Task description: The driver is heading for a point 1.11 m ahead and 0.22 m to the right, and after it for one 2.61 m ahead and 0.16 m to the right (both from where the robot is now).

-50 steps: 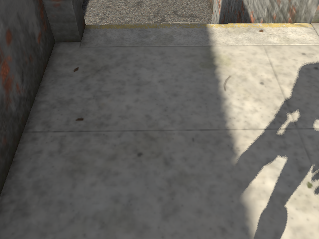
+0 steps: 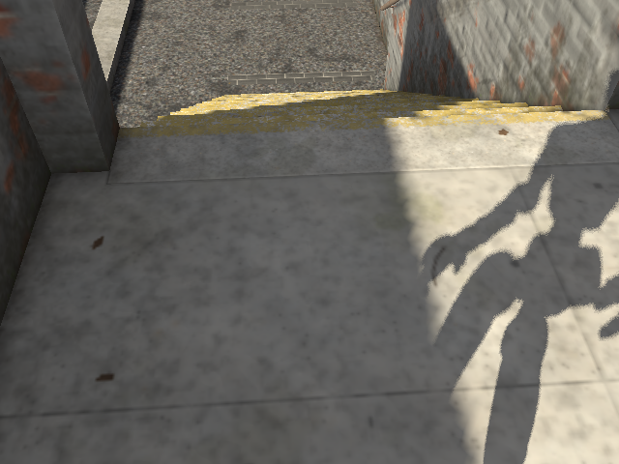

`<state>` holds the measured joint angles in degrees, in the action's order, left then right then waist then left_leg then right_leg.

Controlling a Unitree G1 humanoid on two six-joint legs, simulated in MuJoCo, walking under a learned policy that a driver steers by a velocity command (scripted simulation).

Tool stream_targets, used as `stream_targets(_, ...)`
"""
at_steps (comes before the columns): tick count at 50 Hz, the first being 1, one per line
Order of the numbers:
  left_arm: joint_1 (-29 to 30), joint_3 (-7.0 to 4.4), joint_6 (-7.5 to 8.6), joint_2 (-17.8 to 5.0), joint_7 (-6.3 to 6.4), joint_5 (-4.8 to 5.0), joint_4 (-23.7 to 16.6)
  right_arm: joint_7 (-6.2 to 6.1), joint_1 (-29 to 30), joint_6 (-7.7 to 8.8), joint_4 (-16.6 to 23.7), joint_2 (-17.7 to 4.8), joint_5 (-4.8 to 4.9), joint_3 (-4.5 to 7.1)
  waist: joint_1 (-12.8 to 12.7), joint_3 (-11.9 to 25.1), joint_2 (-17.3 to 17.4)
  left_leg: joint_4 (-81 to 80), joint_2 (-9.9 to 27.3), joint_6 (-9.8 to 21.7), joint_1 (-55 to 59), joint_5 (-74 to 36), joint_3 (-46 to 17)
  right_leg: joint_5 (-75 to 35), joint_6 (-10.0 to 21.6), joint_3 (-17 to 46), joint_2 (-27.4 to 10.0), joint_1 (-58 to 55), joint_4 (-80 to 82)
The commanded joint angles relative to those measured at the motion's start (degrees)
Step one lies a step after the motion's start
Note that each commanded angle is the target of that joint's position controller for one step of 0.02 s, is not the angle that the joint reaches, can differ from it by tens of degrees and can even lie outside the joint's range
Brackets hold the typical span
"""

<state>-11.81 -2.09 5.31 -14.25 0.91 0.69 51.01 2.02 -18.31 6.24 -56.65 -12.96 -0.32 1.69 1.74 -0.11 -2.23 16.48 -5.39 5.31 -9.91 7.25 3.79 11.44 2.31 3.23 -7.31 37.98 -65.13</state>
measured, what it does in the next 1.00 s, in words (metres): walks ahead: right foot, then left foot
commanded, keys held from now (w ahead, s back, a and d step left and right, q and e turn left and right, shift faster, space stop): w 0.66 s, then no key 0.34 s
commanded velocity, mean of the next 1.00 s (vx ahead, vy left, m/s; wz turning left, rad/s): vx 0.42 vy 0.00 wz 0.00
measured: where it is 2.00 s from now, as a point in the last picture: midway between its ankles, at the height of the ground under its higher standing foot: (340, 370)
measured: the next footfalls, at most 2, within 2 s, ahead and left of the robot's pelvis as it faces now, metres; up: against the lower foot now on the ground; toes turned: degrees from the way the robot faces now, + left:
right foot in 0.30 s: +0.34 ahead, -0.17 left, +0.00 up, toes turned -2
left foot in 0.82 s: +0.64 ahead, +0.06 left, +0.00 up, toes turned +3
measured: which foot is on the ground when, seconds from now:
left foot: down 0.00-0.32, up 0.34-0.80, down 0.82-1.00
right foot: up 0.00-0.28, down 0.30-0.84, up 0.86-1.00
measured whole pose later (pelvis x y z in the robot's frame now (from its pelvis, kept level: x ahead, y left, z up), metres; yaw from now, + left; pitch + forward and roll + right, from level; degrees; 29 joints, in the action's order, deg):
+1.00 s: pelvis +0.50 -0.03 -0.01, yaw +0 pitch +2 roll +0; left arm -14.3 -2.5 1.9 -14.3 1.8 0.4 55.4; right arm 1.2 -6.6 4.1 -52.7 -12.5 -1.2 1.7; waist -0.4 -2.4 -2.0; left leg 25.2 -1.8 3.9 -22.9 4.3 3.2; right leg 27.7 -2.0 2.0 -2.3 24.6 -59.9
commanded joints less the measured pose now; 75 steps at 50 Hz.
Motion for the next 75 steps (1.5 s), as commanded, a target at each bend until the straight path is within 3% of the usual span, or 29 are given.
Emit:
stream_targets(1, -1.9, -0.76, -0.20, -2.6, 0.39, -0.72, -2.4, -1.13, 2.3, 1.02, 3.2, -7.6, 0.09, 1.20, -2.7, -3.1, 4.2, -11.7, 16.0, 9.8, -6.1, -4.2, -11.8, -9.3, -1.6, 0.1, -2.4, 1.1, 8.2)
stream_targets(5, 7.4, -0.36, 0.47, -1.6, -0.34, -0.16, -4.8, -1.98, -2.3, 0.26, 2.2, -9.2, 1.01, 1.47, 0.7, -3.1, 4.4, -10.7, 15.1, 7.2, -1.1, -5.0, -9.1, -17.6, -2.0, -2.2, 0.3, -0.9, 24.8)
stream_targets(10, 14.3, -0.17, 1.00, -2.5, -2.09, 0.59, -7.7, -2.12, -6.5, -0.96, 0.2, -9.7, 1.52, 1.82, 2.8, -4.7, 5.2, -6.5, 18.8, 6.4, 8.4, -3.5, -10.3, -12.3, -0.9, -2.5, 1.9, -0.5, 33.3)
stream_targets(12, 12.9, -0.58, 1.52, -3.8, -2.67, 0.59, -8.0, -2.26, -5.9, -1.58, 0.2, -10.4, 1.55, 2.16, 1.2, -3.8, 6.0, -3.3, 20.1, 5.5, 10.9, -6.8, -11.1, -7.7, 0.8, -3.0, 2.9, -4.0, 35.7)
stream_targets(14, 1.9, -2.45, 1.89, -7.0, -2.56, 0.44, -5.0, -2.26, -3.8, -2.21, 0.8, -10.0, 1.22, 1.91, -4.9, 2.4, 6.1, 9.6, 16.8, 3.4, 9.7, -23.1, -8.0, -5.8, 3.2, -5.7, 6.3, -19.3, 38.1)
stream_targets(15, -9.9, -4.00, 1.99, -11.3, -2.10, 0.02, -2.1, -2.23, -3.2, -2.17, 2.1, -7.7, 0.36, 0.90, -9.3, 11.0, 2.5, 25.8, 13.3, 1.3, 0.8, -19.9, -4.7, -7.1, 6.7, 1.0, 0.2, -36.5, 36.5)
stream_targets(16, -17.0, -5.59, 1.46, -17.9, -2.01, -0.82, -0.7, -1.68, -9.3, -0.83, 3.1, -0.9, 0.18, -1.19, -8.0, 19.0, -12.2, 48.9, 3.3, -3.3, -23.7, 3.9, -0.9, -1.1, 15.8, 26.3, -13.8, -59.4, 40.3)
stream_targets(17, -17.8, -4.25, 1.43, -12.9, -2.24, -0.68, -0.4, -1.37, -9.1, 0.76, 2.1, -3.7, 1.27, -0.70, -8.6, 22.4, -12.4, 58.0, 2.8, -2.7, -31.7, 24.0, -9.8, 3.9, 17.6, 39.7, -16.3, -61.4, 47.8)
stream_targets(18, -12.2, -3.07, 1.55, -9.4, -2.21, -0.36, -1.4, -1.16, -3.6, 1.56, 3.7, -9.0, 2.76, 0.71, -7.4, 13.4, -8.4, 60.9, 6.5, -1.4, -36.5, 20.5, -10.4, 3.9, 14.1, 31.2, -14.4, -54.0, 48.2)
stream_targets(20, -2.7, -1.69, 1.32, -5.5, -2.52, -0.48, -3.4, -1.76, 2.0, 1.22, 4.9, -8.5, 1.94, 1.09, -4.0, 4.8, -1.1, 55.1, 11.6, -1.4, -32.7, 10.8, -7.9, -4.4, 11.1, 17.0, -9.3, -37.9, 51.5)
stream_targets(21, -1.0, -1.23, 1.44, -4.1, -2.77, -0.81, -3.4, -2.04, 1.5, 0.36, 4.8, -7.7, 1.38, 1.42, -2.1, 3.0, -1.7, 51.6, 13.3, -1.6, -29.1, 8.0, -8.0, -6.8, 9.9, 12.6, -7.0, -32.9, 53.6)
stream_targets(25, -4.3, -1.77, 1.88, -5.8, -2.58, -1.03, -0.7, -2.38, 1.4, -1.65, 5.1, -5.1, 0.90, 1.48, -0.3, 0.4, -1.3, 45.5, 13.7, -3.2, -28.4, 1.8, -6.8, -16.6, 10.9, 5.5, -4.9, -28.6, 57.1)
stream_targets(33, -11.4, -2.03, 0.80, -7.6, -0.76, -0.13, 2.6, -1.41, 18.2, -1.06, 10.2, -3.7, 1.05, 1.10, -4.8, -3.5, -1.1, 20.4, 11.2, -4.1, -29.9, -14.1, -4.3, -13.8, 8.9, 0.4, -3.9, -33.6, 59.0)
stream_targets(36, -12.7, -1.91, -0.32, -7.3, -0.34, -0.30, 4.2, -0.49, 21.6, -0.50, 11.5, -3.3, 0.77, 0.82, -5.3, -4.8, -1.3, 15.2, 9.2, -3.2, -27.5, -12.8, -3.3, -25.0, 7.8, -1.2, -4.5, -36.8, 54.1)
stream_targets(39, -10.8, -2.21, -1.17, -8.1, 0.16, -0.23, 4.5, 0.12, 17.3, 0.12, 10.8, -5.8, 0.43, 1.68, -2.2, -0.8, -3.5, 12.4, 6.9, -0.9, -19.8, -9.5, -3.3, -35.8, 5.5, -0.6, -5.2, -40.2, 46.5)
stream_targets(41, -9.3, -1.96, -1.46, -7.6, 0.23, -0.31, 3.8, -0.33, 5.3, 0.58, 6.6, -9.9, -0.39, 3.44, 3.2, 6.7, -1.2, 8.5, 6.1, 1.4, -2.3, -22.8, -2.3, -38.2, 2.0, -3.1, 0.2, -37.7, 31.7)
stream_targets(42, -12.0, -0.93, -1.10, -4.9, 0.11, -1.76, 2.7, -0.78, -1.6, 0.50, 5.3, -13.9, -1.86, 4.04, 3.2, 15.6, 6.7, 14.6, 17.5, 5.8, 16.9, -47.8, -13.2, -16.3, -0.7, -4.8, 4.8, -24.3, 14.9)
stream_targets(43, -21.8, 1.03, -0.66, 1.6, -0.59, -1.19, 5.3, -0.69, -2.8, -0.29, 4.7, -13.5, -1.70, 3.42, 0.0, 24.9, 19.3, 13.8, 30.7, 16.3, 31.6, -57.6, -30.0, 27.6, -3.4, -1.9, 11.9, -9.5, -3.4)
stream_targets(44, -21.1, -0.32, -0.51, -3.9, -0.82, -0.07, 6.9, -0.37, -2.8, -0.98, 5.2, -10.2, -0.32, 2.72, 1.9, 26.6, 12.0, 11.0, 28.1, 15.4, 27.2, -47.1, -31.1, 28.9, -3.4, 5.8, 10.1, -8.9, -8.9)
stream_targets(45, -15.1, -0.99, -0.83, -5.9, -0.67, 1.07, 5.1, -0.51, 3.1, -1.27, 6.2, -9.2, 0.50, 2.37, 0.8, 17.8, 9.4, 8.3, 26.0, 13.0, 19.0, -37.5, -25.0, 25.5, -3.5, 3.4, 7.5, -4.6, -8.9)
stream_targets(46, -10.7, -1.11, -1.54, -5.7, -0.01, 0.69, 4.1, -0.73, 8.4, -1.42, 7.1, -7.3, 0.39, 1.66, -0.5, 12.0, 5.0, 5.3, 23.2, 10.8, 10.1, -30.2, -21.1, 21.1, -4.0, 1.5, 4.8, -5.1, -5.7)
stream_targets(48, -9.6, -1.48, -3.55, -4.1, 1.18, -0.37, 3.8, -0.94, 13.4, -1.58, 7.2, -5.1, -0.73, 0.87, -3.8, 6.9, 6.1, 0.6, 19.8, 8.6, -4.7, -22.3, -15.6, 15.4, -4.6, 1.1, 1.9, -13.2, 2.4)
stream_targets(51, -11.0, -0.97, -4.90, -1.0, 2.13, -0.67, 4.4, -1.38, 14.1, -1.73, 6.1, -5.7, -1.96, 1.05, -5.0, 6.6, 9.0, -1.7, 17.0, 8.7, -11.0, -20.3, -10.6, 13.0, -4.7, -1.2, 3.0, -20.7, 14.6)
stream_targets(54, -8.5, -1.18, -5.84, -2.2, 2.31, -0.87, 4.3, -2.15, 13.2, -2.36, 5.3, -6.9, -1.09, 1.31, -3.9, 7.8, 8.8, -3.5, 17.3, 8.2, -10.9, -4.5, -11.5, 6.5, -4.3, -1.7, 3.1, -24.1, 22.8)
stream_targets(59, -6.2, -1.39, -6.06, -2.8, 1.91, -2.30, 4.7, -2.80, 11.4, -3.90, 3.2, -4.7, 0.18, 0.39, -4.2, 0.4, 6.1, -3.8, 13.0, 0.8, -16.1, 24.1, -11.7, -1.0, -1.1, -1.4, 2.5, -29.5, 39.0)
stream_targets(61, -5.2, -2.45, -5.62, -7.3, 1.88, -1.27, 5.8, -3.18, 8.2, -4.36, 2.8, -4.9, 0.26, 0.92, -0.4, -3.2, -4.2, 0.6, 7.1, -2.1, -11.5, 17.9, -5.6, 11.2, 1.0, 0.4, 1.7, -20.3, 42.4)
stream_targets(63, -3.3, -1.59, -4.47, -3.1, 1.63, -1.54, 6.0, -3.73, 8.9, -4.78, 2.4, -5.0, -0.10, 1.00, -0.5, -3.0, -5.0, 4.8, 6.9, -2.3, -3.9, 11.1, -4.4, 14.7, -0.5, 0.7, 2.1, -14.8, 46.1)
stream_targets(71, -5.0, -1.46, -3.11, -2.5, 1.56, -0.90, 8.0, -3.43, 8.7, -4.97, -0.2, -3.9, 0.10, 0.99, -1.7, 0.9, 0.5, 7.7, 7.3, -1.7, -2.0, -1.2, -3.9, -1.8, -1.3, -1.2, 3.5, -22.6, 41.7)
stream_targets(75, -7.2, -2.18, -3.45, -4.1, 1.79, 0.15, 8.5, -3.60, 7.5, -5.12, -1.4, -5.0, 1.21, 1.64, -2.2, -3.3, 0.8, 10.0, 5.6, 0.0, -7.9, 26.1, -3.0, 24.0, 2.7, 0.3, 3.5, -19.7, 42.5)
